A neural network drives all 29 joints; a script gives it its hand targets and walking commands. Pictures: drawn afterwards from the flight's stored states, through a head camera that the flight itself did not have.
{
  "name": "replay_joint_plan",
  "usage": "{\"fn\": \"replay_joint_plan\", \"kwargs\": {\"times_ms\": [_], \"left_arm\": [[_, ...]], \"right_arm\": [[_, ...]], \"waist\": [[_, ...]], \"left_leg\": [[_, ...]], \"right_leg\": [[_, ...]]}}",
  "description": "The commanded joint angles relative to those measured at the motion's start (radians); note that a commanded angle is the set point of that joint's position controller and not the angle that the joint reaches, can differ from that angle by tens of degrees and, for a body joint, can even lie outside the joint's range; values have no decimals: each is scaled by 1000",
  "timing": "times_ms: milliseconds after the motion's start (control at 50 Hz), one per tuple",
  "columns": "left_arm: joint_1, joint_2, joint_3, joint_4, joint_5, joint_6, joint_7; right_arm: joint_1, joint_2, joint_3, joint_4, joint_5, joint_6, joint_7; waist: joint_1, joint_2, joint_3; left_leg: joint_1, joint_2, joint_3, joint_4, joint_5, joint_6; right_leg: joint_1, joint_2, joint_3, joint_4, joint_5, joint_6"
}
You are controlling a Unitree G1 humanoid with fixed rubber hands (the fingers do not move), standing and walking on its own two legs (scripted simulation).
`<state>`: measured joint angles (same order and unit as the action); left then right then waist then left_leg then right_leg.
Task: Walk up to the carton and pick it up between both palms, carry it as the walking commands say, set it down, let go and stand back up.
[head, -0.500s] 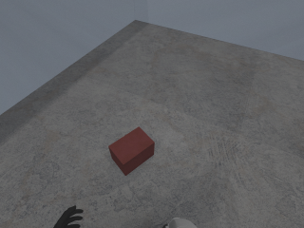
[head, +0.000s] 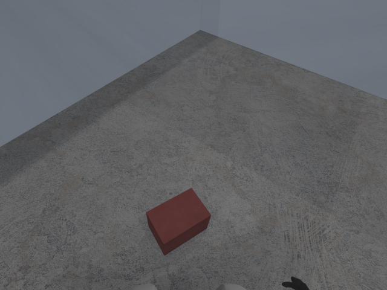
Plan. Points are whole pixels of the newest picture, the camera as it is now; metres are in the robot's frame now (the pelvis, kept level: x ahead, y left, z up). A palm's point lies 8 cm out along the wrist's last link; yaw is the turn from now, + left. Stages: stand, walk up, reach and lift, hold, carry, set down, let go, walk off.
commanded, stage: walk up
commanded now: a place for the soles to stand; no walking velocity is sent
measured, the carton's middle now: (178, 220) +0.53 +0.03 -0.67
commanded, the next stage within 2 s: none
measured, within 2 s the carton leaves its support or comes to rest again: neither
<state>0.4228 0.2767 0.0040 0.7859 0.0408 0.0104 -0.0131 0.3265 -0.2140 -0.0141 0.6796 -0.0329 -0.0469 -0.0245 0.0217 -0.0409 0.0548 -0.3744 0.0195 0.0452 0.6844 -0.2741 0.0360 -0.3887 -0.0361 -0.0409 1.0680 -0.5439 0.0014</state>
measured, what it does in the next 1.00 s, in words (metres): steps to the right: right foot, then right foot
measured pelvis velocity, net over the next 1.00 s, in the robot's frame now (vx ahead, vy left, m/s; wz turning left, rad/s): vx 0.09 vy -0.13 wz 0.20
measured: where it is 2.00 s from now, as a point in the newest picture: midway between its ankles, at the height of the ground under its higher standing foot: outside the picture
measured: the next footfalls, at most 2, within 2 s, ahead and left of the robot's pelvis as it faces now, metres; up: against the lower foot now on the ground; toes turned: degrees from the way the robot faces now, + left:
right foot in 0.18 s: +0.14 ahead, -0.16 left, +0.00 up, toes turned -3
right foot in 0.98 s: +0.24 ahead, -0.25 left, +0.00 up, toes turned +30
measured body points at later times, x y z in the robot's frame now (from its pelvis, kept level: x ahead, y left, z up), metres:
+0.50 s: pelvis +0.06 -0.04 +0.01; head +0.07 -0.04 +0.46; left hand +0.19 +0.21 -0.11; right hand +0.17 -0.29 -0.11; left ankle +0.06 +0.11 -0.72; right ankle +0.10 -0.15 -0.72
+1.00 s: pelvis +0.09 -0.13 -0.01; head +0.11 -0.11 +0.44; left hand +0.22 +0.15 -0.11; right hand +0.14 -0.44 -0.12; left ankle +0.06 +0.10 -0.71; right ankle +0.18 -0.27 -0.72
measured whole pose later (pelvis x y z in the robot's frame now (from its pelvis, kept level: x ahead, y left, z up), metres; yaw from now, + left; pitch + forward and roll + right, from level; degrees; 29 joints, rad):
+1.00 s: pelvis +0.09 -0.13 -0.01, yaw +12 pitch +0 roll +0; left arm 0.14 0.32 0.02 0.63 0.06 0.04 -0.06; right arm 0.46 -0.32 -0.08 0.77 -0.06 -0.01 -0.06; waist -0.06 -0.04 0.06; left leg -0.38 0.08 -0.23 0.76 -0.42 -0.02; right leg -0.44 -0.06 0.01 0.73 -0.31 0.02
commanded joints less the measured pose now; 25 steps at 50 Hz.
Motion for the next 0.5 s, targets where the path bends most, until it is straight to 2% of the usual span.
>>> {"fn": "replay_joint_plan", "kwargs": {"times_ms": [0,40,60,100,140,160,180,200,220,240,260,300,320,380,480], "left_arm": [[24,49,23,-66,2,-5,4],[45,8,18,-38,-10,-1,2],[40,-6,15,-25,-17,0,4],[-15,-5,15,-27,-23,0,10],[-66,10,15,-40,-20,-8,16],[-94,50,20,-51,-12,-13,18],[-111,101,26,-61,-10,-19,20],[-139,140,23,-61,-19,-16,19],[-171,140,15,-56,-35,-6,18],[-209,127,7,-53,-41,1,17],[-230,116,-1,-48,-43,6,16],[-233,108,-7,-29,-46,3,14],[-229,108,-7,-19,-45,1,13],[-236,112,-6,-3,-44,-4,10],[-262,109,-8,11,-46,0,9]], "right_arm": [[62,-141,-31,-17,0,-10,-16],[32,-111,-13,-2,-5,-16,-11],[15,-116,-12,4,-2,-15,-5],[10,-146,-17,15,10,-1,4],[-4,-175,-21,19,24,17,10],[-9,-163,-15,11,29,22,13],[13,-128,-5,1,26,26,15],[90,-71,17,17,29,34,10],[93,-69,22,36,30,43,3],[68,-89,21,41,22,43,3],[45,-111,18,42,18,38,6],[12,-146,11,49,20,29,10],[6,-151,11,54,23,25,11],[-12,-142,15,66,25,23,10],[-47,-148,13,80,24,26,11]], "waist": [[-20,194,12],[3,190,-35],[12,202,-52],[7,201,-69],[15,176,-72],[11,146,-84],[-11,48,-119],[-45,-57,-139],[-33,-55,-118],[-34,-54,-67],[-32,-58,-44],[-22,-46,-49],[-21,-38,-66],[-22,-18,-94],[-26,5,-70]], "left_leg": [[114,283,-363,-367,134,200],[52,221,-209,-298,429,169],[36,200,-163,-261,538,156],[30,191,-134,-196,609,139],[2,175,-123,-138,510,90],[-29,160,-130,-120,375,51],[-60,106,-104,-61,150,14],[11,31,-59,-10,-57,-13],[99,20,-45,-15,-106,-20],[109,25,-51,-47,-68,-22],[101,41,-67,-87,-3,-17],[94,63,-89,-123,109,-10],[90,66,-87,-124,128,-8],[98,68,-81,-127,123,-10],[95,74,-87,-163,78,-8]], "right_leg": [[-182,-62,66,-23,63,19],[-26,-35,36,-162,132,22],[36,-14,14,-223,177,18],[108,23,-26,-319,276,6],[196,28,-33,-485,461,-19],[247,-24,19,-509,550,-42],[284,-145,143,-541,662,-75],[209,-242,230,-580,714,-146],[93,-241,240,-615,588,-171],[47,-208,221,-634,502,-148],[47,-172,189,-634,471,-118],[91,-121,138,-608,494,-86],[124,-113,128,-597,520,-83],[154,-117,124,-595,543,-89],[127,-105,113,-624,423,-75]]}}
